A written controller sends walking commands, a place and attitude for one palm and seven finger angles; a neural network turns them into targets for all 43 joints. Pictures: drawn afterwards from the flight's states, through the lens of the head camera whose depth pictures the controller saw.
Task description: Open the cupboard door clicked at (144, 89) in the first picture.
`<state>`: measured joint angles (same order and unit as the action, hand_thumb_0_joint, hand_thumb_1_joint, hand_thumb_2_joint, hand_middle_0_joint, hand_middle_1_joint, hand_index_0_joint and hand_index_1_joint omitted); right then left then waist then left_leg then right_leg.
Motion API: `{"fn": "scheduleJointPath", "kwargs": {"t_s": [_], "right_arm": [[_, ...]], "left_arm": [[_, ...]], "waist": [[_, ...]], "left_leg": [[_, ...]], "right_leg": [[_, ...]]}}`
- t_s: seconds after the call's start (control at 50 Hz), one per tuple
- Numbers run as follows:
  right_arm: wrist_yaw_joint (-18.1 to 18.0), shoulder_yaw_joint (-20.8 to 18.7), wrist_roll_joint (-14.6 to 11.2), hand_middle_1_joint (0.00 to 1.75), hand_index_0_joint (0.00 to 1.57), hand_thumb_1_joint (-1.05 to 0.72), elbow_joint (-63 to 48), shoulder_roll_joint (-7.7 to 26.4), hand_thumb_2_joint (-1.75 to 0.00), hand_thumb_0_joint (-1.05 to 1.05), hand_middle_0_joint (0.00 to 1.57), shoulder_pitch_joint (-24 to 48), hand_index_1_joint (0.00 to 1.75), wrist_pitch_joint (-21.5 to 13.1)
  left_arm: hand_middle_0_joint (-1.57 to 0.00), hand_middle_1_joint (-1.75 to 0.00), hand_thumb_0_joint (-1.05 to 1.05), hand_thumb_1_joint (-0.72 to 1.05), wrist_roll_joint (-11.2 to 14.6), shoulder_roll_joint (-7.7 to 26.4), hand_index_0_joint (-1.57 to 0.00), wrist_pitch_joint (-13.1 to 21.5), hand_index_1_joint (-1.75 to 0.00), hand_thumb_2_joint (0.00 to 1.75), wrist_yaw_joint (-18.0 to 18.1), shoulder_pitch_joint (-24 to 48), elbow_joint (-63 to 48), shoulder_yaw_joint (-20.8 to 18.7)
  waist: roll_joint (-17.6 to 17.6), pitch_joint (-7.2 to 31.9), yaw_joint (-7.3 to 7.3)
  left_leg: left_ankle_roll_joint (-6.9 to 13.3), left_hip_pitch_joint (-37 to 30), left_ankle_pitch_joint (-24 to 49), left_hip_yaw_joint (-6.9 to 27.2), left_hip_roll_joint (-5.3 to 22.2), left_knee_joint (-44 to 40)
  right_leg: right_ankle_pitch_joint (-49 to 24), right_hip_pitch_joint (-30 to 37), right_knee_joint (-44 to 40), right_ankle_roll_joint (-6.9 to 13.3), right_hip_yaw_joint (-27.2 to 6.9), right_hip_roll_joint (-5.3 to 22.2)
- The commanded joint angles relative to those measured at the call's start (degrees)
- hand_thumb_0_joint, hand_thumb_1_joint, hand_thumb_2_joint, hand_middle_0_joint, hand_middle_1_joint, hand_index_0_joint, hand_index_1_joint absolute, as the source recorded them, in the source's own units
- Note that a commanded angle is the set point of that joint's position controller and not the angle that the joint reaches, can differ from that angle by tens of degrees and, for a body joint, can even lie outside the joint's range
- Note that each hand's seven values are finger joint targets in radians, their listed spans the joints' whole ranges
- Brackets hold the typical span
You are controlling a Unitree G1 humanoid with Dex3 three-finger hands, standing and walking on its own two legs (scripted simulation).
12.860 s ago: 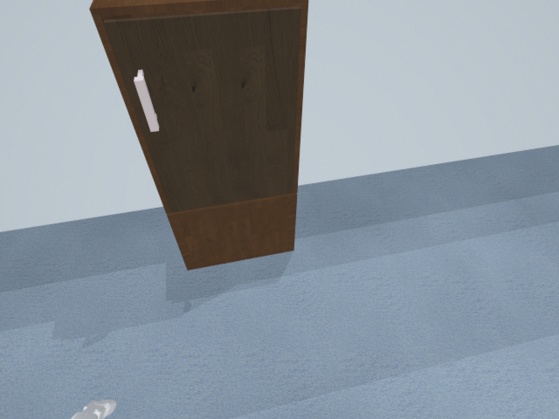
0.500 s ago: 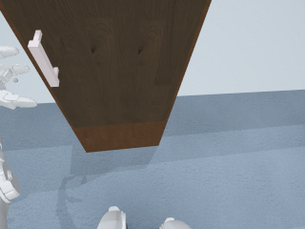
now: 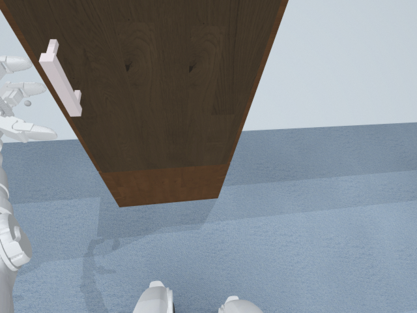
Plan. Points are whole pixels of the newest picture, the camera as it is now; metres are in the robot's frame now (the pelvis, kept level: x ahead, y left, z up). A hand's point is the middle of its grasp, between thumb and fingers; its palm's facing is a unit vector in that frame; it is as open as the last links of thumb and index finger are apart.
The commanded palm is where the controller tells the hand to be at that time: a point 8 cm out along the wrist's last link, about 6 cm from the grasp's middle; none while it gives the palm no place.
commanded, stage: move the hooked fingers beside the handle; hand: left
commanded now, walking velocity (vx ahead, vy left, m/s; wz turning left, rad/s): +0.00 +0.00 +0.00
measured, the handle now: (65, 80) +0.52 +0.26 +0.10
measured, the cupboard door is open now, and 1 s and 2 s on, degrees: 0 0 1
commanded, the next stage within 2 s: slide the fingers in behind the handle in 0.12 s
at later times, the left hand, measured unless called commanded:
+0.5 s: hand (40, 103) +0.47 +0.29 +0.10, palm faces +0.08 -1.00 +0.01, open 14.0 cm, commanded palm +0.45 +0.32 +0.09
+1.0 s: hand (63, 104) +0.47 +0.25 +0.09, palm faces +0.09 -1.00 -0.01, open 13.9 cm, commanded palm +0.44 +0.29 +0.09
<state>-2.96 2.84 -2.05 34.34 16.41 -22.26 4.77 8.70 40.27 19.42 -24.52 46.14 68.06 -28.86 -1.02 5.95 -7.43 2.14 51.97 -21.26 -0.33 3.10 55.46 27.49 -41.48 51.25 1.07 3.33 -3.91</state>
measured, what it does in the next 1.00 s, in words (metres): stands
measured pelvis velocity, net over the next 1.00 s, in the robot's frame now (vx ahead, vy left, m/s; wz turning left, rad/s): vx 0.00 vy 0.00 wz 0.00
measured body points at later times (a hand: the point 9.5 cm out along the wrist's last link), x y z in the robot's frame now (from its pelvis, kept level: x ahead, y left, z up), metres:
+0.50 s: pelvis +0.00 +0.00 +0.00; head +0.11 +0.03 +0.43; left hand +0.46 +0.34 +0.10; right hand +0.02 -0.28 -0.10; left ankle +0.05 +0.09 -0.68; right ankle -0.03 -0.12 -0.68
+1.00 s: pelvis +0.00 +0.00 +0.00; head +0.10 +0.03 +0.44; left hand +0.46 +0.30 +0.10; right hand +0.03 -0.27 -0.11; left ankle +0.05 +0.09 -0.68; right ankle -0.03 -0.12 -0.68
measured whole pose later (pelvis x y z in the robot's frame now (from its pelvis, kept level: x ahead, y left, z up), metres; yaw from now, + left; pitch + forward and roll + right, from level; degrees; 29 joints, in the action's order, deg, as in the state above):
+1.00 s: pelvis +0.00 +0.00 +0.00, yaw +0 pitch +17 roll -4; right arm -1.7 1.9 -1.5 34.9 15.7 -22.2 4.4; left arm 8.4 32.2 20.0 -17.8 44.8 63.1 -24.1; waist -1.3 6.2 -7.2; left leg 1.9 51.6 -21.7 -0.3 2.8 55.7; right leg 28.2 -41.2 51.9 1.2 3.3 -3.7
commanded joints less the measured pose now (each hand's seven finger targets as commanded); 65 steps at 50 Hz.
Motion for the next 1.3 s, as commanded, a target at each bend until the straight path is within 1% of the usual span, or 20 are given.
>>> {"fn": "scheduleJointPath", "kwargs": {"t_s": [0.0, 0.06, 0.12, 0.18, 0.24, 0.28, 0.34, 0.44, 0.5, 0.64, 0.66, 0.76, 0.88, 0.92, 1.02, 1.1, 1.16, 1.24, 1.26, 1.28], "right_arm": [[-1.46, -4.42, -0.07, 0.30, 0.20, -0.90, -3.65, 11.28, -0.90, 0.00, 0.20, -7.00, 0.30, -1.01], [-1.75, -4.63, 0.14, 0.30, 0.20, -0.90, -3.44, 11.82, -0.90, 0.00, 0.20, -7.39, 0.30, -1.13], [-1.63, -4.58, 0.38, 0.30, 0.20, -0.90, -3.01, 11.35, -0.90, 0.00, 0.20, -7.59, 0.30, -1.43], [-1.73, -4.86, 0.36, 0.30, 0.20, -0.90, -2.54, 11.85, -0.90, 0.00, 0.20, -7.88, 0.30, -1.65], [-1.63, -4.51, 0.11, 0.30, 0.20, -0.90, -2.37, 11.23, -0.90, 0.00, 0.20, -7.59, 0.30, -1.64], [-1.60, -4.52, 0.31, 0.30, 0.20, -0.90, -2.38, 11.32, -0.90, 0.00, 0.20, -7.83, 0.30, -1.54], [-1.57, -4.65, 0.30, 0.30, 0.20, -0.90, -2.54, 11.38, -0.90, 0.00, 0.20, -7.95, 0.30, -1.49], [-0.93, -4.76, 0.41, 0.30, 0.20, -0.90, -3.17, 10.91, -0.90, 0.00, 0.20, -7.79, 0.30, -1.44], [-0.78, -4.79, 0.41, 0.30, 0.20, -0.90, -3.30, 10.87, -0.90, 0.00, 0.20, -7.66, 0.30, -1.17], [-0.39, -5.13, 0.76, 0.30, 0.20, -0.90, -2.93, 10.52, -0.90, 0.00, 0.20, -7.61, 0.30, -1.47], [-0.19, -5.04, 0.76, 0.30, 0.20, -0.90, -3.05, 10.27, -0.90, 0.00, 0.20, -7.32, 0.30, -1.52], [-0.11, -4.96, 0.89, 0.30, 0.20, -0.90, -2.61, 10.34, -0.90, 0.00, 0.20, -7.45, 0.30, -1.47], [0.18, -4.88, 0.83, 0.30, 0.20, -0.90, -3.36, 9.90, -0.90, 0.00, 0.20, -6.98, 0.30, -1.47], [0.28, -4.93, 0.96, 0.30, 0.20, -0.90, -2.99, 9.48, -0.90, 0.00, 0.20, -6.97, 0.30, -1.59], [0.43, -5.19, 0.80, 0.30, 0.20, -0.90, -2.91, 9.75, -0.90, 0.00, 0.20, -6.89, 0.30, -1.41], [0.43, -5.08, 0.58, 0.30, 0.20, -0.90, -2.69, 9.47, -0.90, 0.00, 0.20, -6.47, 0.30, -1.36], [0.38, -5.04, 0.83, 0.30, 0.20, -0.90, -2.84, 9.53, -0.90, 0.00, 0.20, -6.52, 0.30, -1.53], [0.87, -5.25, 0.97, 0.30, 0.20, -0.90, -2.61, 8.88, -0.90, 0.00, 0.20, -6.28, 0.30, -2.02], [0.97, -5.22, 1.01, 0.30, 0.20, -0.90, -2.57, 8.80, -0.90, 0.00, 0.20, -6.03, 0.30, -1.98], [1.06, -5.30, 0.92, 0.30, 0.20, -0.90, -2.44, 8.82, -0.90, 0.00, 0.20, -6.08, 0.30, -1.96]], "left_arm": [[-0.30, -1.20, 0.00, -0.50, 2.09, 14.93, -0.30, 1.55, -1.20, 0.30, -2.40, 21.81, -8.42, 0.96], [-0.30, -1.20, 0.00, -0.50, 2.41, 18.59, -0.30, 2.62, -1.20, 0.30, -2.68, 21.47, -9.05, -1.94], [-0.30, -1.20, 0.00, -0.50, 2.85, 17.20, -0.30, 4.44, -1.20, 0.30, -2.40, 24.78, -12.17, -1.08], [-0.30, -1.20, 0.00, -0.50, 2.07, 21.70, -0.30, 4.86, -1.20, 0.30, -1.81, 24.71, -11.91, -4.31], [-0.30, -1.20, 0.00, -0.50, 1.70, 18.30, -0.30, 4.24, -1.20, 0.30, -1.68, 26.30, -12.17, -1.20], [-0.30, -1.20, 0.00, -0.50, 1.41, 19.11, -0.30, 3.63, -1.20, 0.30, -1.31, 25.10, -12.32, -1.82], [-0.30, -1.20, 0.00, -0.50, 1.55, 18.55, -0.30, 2.90, -1.20, 0.30, -0.88, 23.75, -12.16, -2.04], [-0.30, -1.20, 0.00, -0.50, 2.17, 15.08, -0.30, 2.54, -1.20, 0.30, -0.25, 21.58, -13.81, -0.63], [-0.30, -1.20, 0.00, -0.50, 2.06, 13.91, -0.30, 2.10, -1.20, 0.30, 0.76, 21.50, -12.83, -0.02], [-0.30, -1.20, 0.00, -0.50, 1.50, 10.62, -0.30, 4.00, -1.20, 0.30, 3.58, 24.13, -16.65, 1.50], [-0.30, -1.20, 0.00, -0.50, 1.67, 8.63, -0.30, 3.98, -1.20, 0.30, 3.84, 23.74, -16.41, 2.89], [-0.30, -1.20, 0.00, -0.50, 0.78, 10.46, -0.30, 3.78, -1.20, 0.30, 5.57, 24.59, -15.59, 1.26], [-0.30, -1.20, 0.00, -0.50, 0.66, 9.17, -0.30, 4.31, -1.20, 0.30, 6.38, 22.90, -17.34, 1.74], [-0.30, -1.20, 0.00, -0.50, 0.87, 5.87, -0.30, 4.96, -1.20, 0.30, 6.43, 24.79, -18.76, 4.35], [-0.30, -1.20, 0.00, -0.50, 1.75, 5.14, -0.30, 4.01, -1.20, 0.30, 6.76, 21.58, -17.18, 3.74], [-0.30, -1.20, 0.00, -0.50, 1.07, 2.73, -0.30, 2.50, -1.20, 0.30, 7.54, 23.36, -15.09, 6.39], [-0.30, -1.20, 0.00, -0.50, 0.57, 5.78, -0.30, 3.86, -1.20, 0.30, 8.94, 24.04, -16.78, 3.90], [-0.30, -1.20, 0.00, -0.50, 0.27, 3.11, -0.30, 6.48, -1.20, 0.30, 10.21, 24.08, -20.33, 4.89], [-0.30, -1.20, 0.00, -0.50, 0.29, 2.30, -0.30, 6.42, -1.20, 0.30, 10.36, 23.40, -20.17, 5.58], [-0.30, -1.20, 0.00, -0.50, 0.26, 1.42, -0.30, 6.20, -1.20, 0.30, 10.48, 23.61, -19.82, 6.29]], "waist": [[-6.25, 18.61, -1.09], [-6.67, 20.47, -0.29], [-9.06, 22.35, -0.68], [-9.84, 24.68, -0.14], [-12.08, 24.24, -0.76], [-12.69, 24.97, -0.08], [-10.23, 25.23, -0.06], [-10.11, 25.57, 0.45], [-8.00, 22.02, -0.07], [-8.86, 24.78, -0.19], [-8.86, 24.11, -0.51], [-8.24, 23.73, -0.16], [-8.97, 25.64, 0.58], [-9.20, 24.80, -0.40], [-6.18, 23.51, 0.07], [-6.15, 19.53, -1.01], [-6.17, 21.97, -0.18], [-8.53, 26.10, 0.49], [-9.95, 25.52, 0.35], [-8.38, 24.94, -0.06]], "left_leg": [[0.93, -25.60, 14.96, 4.02, -1.01, -4.76], [0.81, -25.57, 15.48, 4.25, -0.94, -4.22], [0.81, -27.60, 16.35, 4.56, -0.92, -3.63], [0.55, -27.92, 16.16, 4.93, -0.65, -3.49], [0.56, -29.39, 15.87, 4.75, -0.69, -3.39], [0.45, -29.74, 16.16, 4.94, -0.71, -3.58], [0.52, -30.03, 17.33, 4.92, -0.55, -3.62], [0.32, -31.36, 19.83, 4.78, -0.59, -3.78], [0.42, -28.97, 17.76, 4.81, -0.61, -4.39], [-0.07, -33.19, 19.95, 5.96, -0.30, -4.35], [-0.05, -33.10, 18.92, 5.90, -0.41, -4.56], [-0.03, -31.86, 17.84, 5.91, -0.42, -4.73], [-0.09, -32.20, 20.21, 5.03, -0.76, -4.32], [-0.03, -33.07, 20.91, 5.37, -0.74, -4.08], [0.27, -30.80, 18.79, 4.98, -1.04, -4.58], [0.42, -28.50, 14.73, 4.52, -1.16, -5.12], [0.43, -28.38, 15.68, 4.47, -1.29, -4.93], [0.00, -32.40, 19.41, 4.72, -1.11, -4.05], [-0.11, -32.55, 19.22, 4.69, -1.13, -4.06], [-0.03, -32.19, 18.43, 4.68, -1.10, -4.20]], "right_leg": [[-16.03, -3.85, -7.48, -0.32, -1.87, -0.76], [-15.82, -3.63, -6.83, -0.02, -2.18, -0.72], [-15.40, -4.83, -6.19, 0.19, -2.18, -0.83], [-14.66, -4.36, -5.85, 0.22, -2.32, -0.81], [-14.23, -6.21, -6.12, 0.02, -2.19, -0.77], [-14.30, -5.56, -6.16, 0.17, -2.05, -0.82], [-15.43, -5.17, -6.17, 0.06, -1.77, -0.90], [-17.49, -4.58, -5.89, 0.14, -1.22, -1.11], [-16.28, -4.70, -6.24, 0.05, -1.05, -1.03], [-16.22, -6.14, -5.48, 0.32, -0.87, -0.95], [-15.46, -6.32, -5.86, 0.26, -0.81, -0.93], [-15.15, -5.44, -5.76, 0.25, -0.93, -0.74], [-18.17, -3.10, -5.51, 0.27, -1.21, -0.77], [-18.20, -3.93, -5.46, 0.40, -1.04, -0.92], [-18.20, -2.07, -6.13, 0.30, -1.18, -0.85], [-15.71, -3.95, -6.99, -0.11, -1.42, -0.53], [-16.83, -1.91, -6.41, -0.01, -1.95, -0.43], [-18.70, -2.54, -5.30, 0.21, -1.77, -0.64], [-18.37, -2.93, -5.31, 0.27, -1.69, -0.62], [-18.08, -2.97, -5.61, 0.13, -1.68, -0.64]]}}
